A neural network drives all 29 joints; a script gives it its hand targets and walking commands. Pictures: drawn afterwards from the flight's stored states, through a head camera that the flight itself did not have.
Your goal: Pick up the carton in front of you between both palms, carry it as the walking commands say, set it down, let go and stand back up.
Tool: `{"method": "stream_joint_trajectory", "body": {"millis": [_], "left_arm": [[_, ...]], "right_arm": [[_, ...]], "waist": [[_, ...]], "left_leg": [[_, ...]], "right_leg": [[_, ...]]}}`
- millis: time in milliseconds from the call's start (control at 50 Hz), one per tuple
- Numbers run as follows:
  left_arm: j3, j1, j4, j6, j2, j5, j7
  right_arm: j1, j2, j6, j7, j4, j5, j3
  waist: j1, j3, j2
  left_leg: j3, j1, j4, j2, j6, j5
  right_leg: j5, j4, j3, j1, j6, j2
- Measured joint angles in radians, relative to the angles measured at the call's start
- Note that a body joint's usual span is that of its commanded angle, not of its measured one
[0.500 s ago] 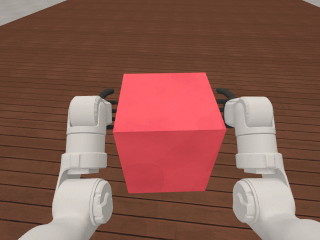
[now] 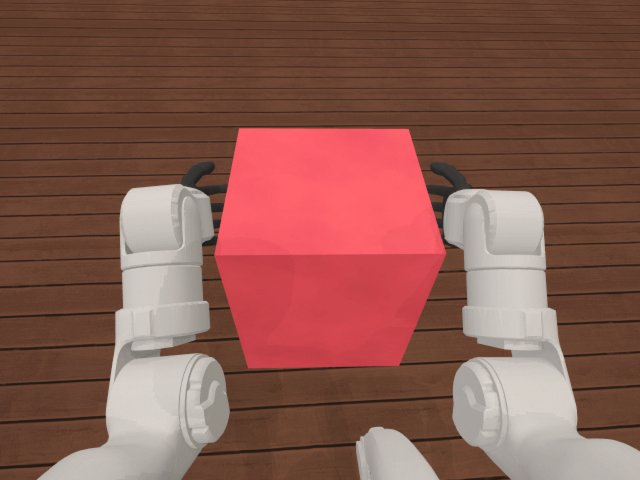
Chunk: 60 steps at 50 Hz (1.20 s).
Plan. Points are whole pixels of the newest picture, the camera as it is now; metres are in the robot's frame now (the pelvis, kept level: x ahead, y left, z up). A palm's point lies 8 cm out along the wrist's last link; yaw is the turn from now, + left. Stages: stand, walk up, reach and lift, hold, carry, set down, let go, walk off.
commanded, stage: carry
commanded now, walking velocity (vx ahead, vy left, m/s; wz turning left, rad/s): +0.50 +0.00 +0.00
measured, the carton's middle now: (324, 254) +0.38 -0.02 +0.05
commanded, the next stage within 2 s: none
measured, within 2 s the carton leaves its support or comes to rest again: neither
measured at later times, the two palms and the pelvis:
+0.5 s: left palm (206, 137) +0.57 +0.13 +0.09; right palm (399, 113) +0.60 -0.17 +0.10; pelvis +0.29 -0.05 +0.02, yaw +2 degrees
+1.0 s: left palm (200, 34) +0.86 +0.16 +0.10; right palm (358, 27) +0.85 -0.14 +0.12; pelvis +0.58 +0.02 +0.02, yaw -1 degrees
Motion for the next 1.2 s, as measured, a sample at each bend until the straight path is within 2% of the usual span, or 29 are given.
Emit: {"method": "stream_joint_trajectory", "body": {"millis": [60,140,240,280,320,360,400,500,560,660,700,720,740,780,800,840,900,1000,1080,1200], "left_arm": [[0.004,0.036,-0.034,-0.022,-0.017,0.017,-0.007],[-0.001,0.103,-0.098,-0.049,-0.036,0.017,-0.029],[-0.020,0.199,-0.158,-0.080,-0.055,0.021,-0.038],[-0.033,0.250,-0.185,-0.092,-0.073,0.029,-0.043],[-0.047,0.311,-0.207,-0.123,-0.106,0.037,-0.044],[-0.058,0.385,-0.241,-0.132,-0.136,0.045,-0.043],[-0.066,0.470,-0.306,-0.132,-0.159,0.046,-0.042],[-0.097,0.618,-0.498,-0.137,-0.151,0.011,-0.050],[-0.127,0.645,-0.536,-0.138,-0.145,0.010,-0.059],[-0.172,0.686,-0.573,-0.110,-0.138,0.011,-0.060],[-0.169,0.679,-0.577,-0.089,-0.138,0.020,-0.061],[-0.161,0.672,-0.564,-0.085,-0.133,0.020,-0.061],[-0.156,0.668,-0.552,-0.082,-0.128,0.019,-0.062],[-0.151,0.668,-0.531,-0.072,-0.122,0.019,-0.062],[-0.150,0.671,-0.526,-0.066,-0.125,0.022,-0.062],[-0.149,0.678,-0.513,-0.065,-0.141,0.032,-0.060],[-0.171,0.687,-0.506,-0.078,-0.138,0.037,-0.061],[-0.184,0.683,-0.542,-0.099,-0.138,0.044,-0.059],[-0.181,0.693,-0.561,-0.092,-0.137,0.042,-0.060],[-0.167,0.701,-0.558,-0.078,-0.136,0.032,-0.061]], "right_arm": [[0.014,0.008,-0.033,-0.001,0.002,0.002,-0.002],[0.040,0.022,-0.061,0.002,-0.022,-0.005,0.002],[0.099,0.052,-0.085,0.016,-0.056,-0.034,0.010],[0.145,0.059,-0.084,0.024,-0.092,-0.046,0.021],[0.205,0.057,-0.087,0.034,-0.134,-0.050,0.033],[0.281,0.074,-0.085,0.037,-0.181,-0.050,0.034],[0.351,0.103,-0.086,0.037,-0.231,-0.052,0.039],[0.499,0.173,-0.124,0.034,-0.401,-0.067,0.101],[0.558,0.151,-0.126,0.038,-0.467,-0.069,0.149],[0.614,0.140,-0.084,0.039,-0.535,-0.069,0.169],[0.604,0.142,-0.073,0.042,-0.525,-0.068,0.165],[0.594,0.143,-0.075,0.042,-0.504,-0.071,0.167],[0.581,0.146,-0.073,0.042,-0.482,-0.074,0.166],[0.567,0.148,-0.063,0.041,-0.448,-0.079,0.163],[0.571,0.148,-0.059,0.041,-0.442,-0.078,0.162],[0.589,0.144,-0.059,0.042,-0.435,-0.072,0.155],[0.607,0.141,-0.068,0.042,-0.444,-0.064,0.148],[0.606,0.141,-0.100,0.046,-0.471,-0.050,0.141],[0.604,0.142,-0.092,0.049,-0.479,-0.056,0.153],[0.596,0.143,-0.065,0.051,-0.472,-0.074,0.167]], "waist": [[-0.004,0.005,-0.001],[0.009,-0.011,-0.002],[0.037,-0.078,-0.003],[0.053,-0.108,0.005],[0.069,-0.113,0.034],[0.076,-0.115,0.016],[0.083,-0.115,-0.005],[0.109,-0.103,-0.018],[0.114,-0.118,-0.004],[0.108,-0.169,0.005],[0.099,-0.190,-0.006],[0.088,-0.196,-0.031],[0.077,-0.195,-0.039],[0.065,-0.177,-0.029],[0.061,-0.166,-0.024],[0.056,-0.157,-0.019],[0.045,-0.147,-0.014],[0.046,-0.153,-0.003],[0.060,-0.177,0.007],[0.066,-0.203,0.015]], "left_leg": [[0.000,0.061,-0.059,0.002,-0.003,-0.014],[-0.004,0.137,-0.111,0.007,-0.020,-0.052],[-0.017,0.218,-0.107,0.013,-0.056,-0.153],[-0.019,0.223,-0.017,0.024,-0.075,-0.228],[-0.043,0.144,0.208,0.050,-0.085,-0.256],[-0.060,0.043,0.406,0.030,-0.086,-0.307],[-0.043,-0.038,0.452,0.024,-0.093,-0.294],[-0.017,-0.158,0.283,0.044,-0.102,-0.153],[0.002,-0.189,0.157,0.059,-0.097,-0.056],[0.051,-0.150,0.006,0.063,-0.078,0.097],[0.067,-0.102,-0.022,0.057,-0.053,0.127],[0.082,-0.109,0.028,0.044,-0.033,0.113],[0.090,-0.114,0.070,0.041,-0.020,0.069],[0.094,-0.084,0.069,0.047,-0.008,0.008],[0.094,-0.057,0.042,0.050,-0.015,0.005],[0.096,-0.001,-0.023,0.047,-0.018,0.011],[0.091,0.079,-0.106,0.041,-0.018,0.010],[0.075,0.207,-0.198,0.034,-0.030,-0.022],[0.066,0.310,-0.247,0.036,-0.052,-0.070],[0.050,0.431,-0.206,0.044,-0.105,-0.218]], "right_leg": [[0.064,-0.163,-0.021,-0.053,0.014,-0.026],[0.174,-0.403,-0.053,-0.030,0.017,-0.034],[0.250,-0.688,-0.117,0.116,0.010,-0.015],[0.307,-0.774,-0.148,0.203,-0.010,-0.004],[0.243,-0.716,-0.169,0.215,-0.027,0.012],[0.176,-0.724,-0.172,0.257,-0.030,0.000],[0.163,-0.773,-0.168,0.313,-0.014,-0.016],[0.136,-0.880,-0.148,0.453,-0.006,-0.026],[0.096,-0.916,-0.150,0.543,0.011,-0.022],[-0.030,-0.895,-0.136,0.679,0.058,-0.025],[-0.121,-0.799,-0.124,0.698,0.077,-0.041],[-0.148,-0.687,-0.122,0.662,0.075,-0.071],[-0.151,-0.529,-0.095,0.595,0.071,-0.075],[-0.135,-0.231,-0.051,0.435,0.052,-0.046],[-0.110,-0.142,-0.047,0.365,0.044,-0.034],[-0.044,-0.078,-0.059,0.245,0.032,-0.030],[0.025,-0.151,-0.081,0.124,0.026,-0.045],[0.145,-0.392,-0.101,0.043,0.032,-0.065],[0.251,-0.557,-0.133,0.053,0.031,-0.067],[0.273,-0.685,-0.189,0.141,0.007,-0.046]]}}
